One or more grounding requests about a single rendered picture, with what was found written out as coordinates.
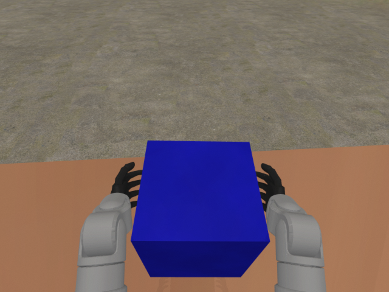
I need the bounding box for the carton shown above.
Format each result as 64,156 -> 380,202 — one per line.
131,141 -> 270,277

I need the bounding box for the right robot forearm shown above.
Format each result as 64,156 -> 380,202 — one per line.
266,194 -> 326,292

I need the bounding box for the right robot hand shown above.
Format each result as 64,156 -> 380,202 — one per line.
256,163 -> 285,212

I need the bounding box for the left robot forearm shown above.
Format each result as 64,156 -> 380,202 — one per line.
75,193 -> 133,292

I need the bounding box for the left robot hand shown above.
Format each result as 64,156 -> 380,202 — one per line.
111,162 -> 142,208

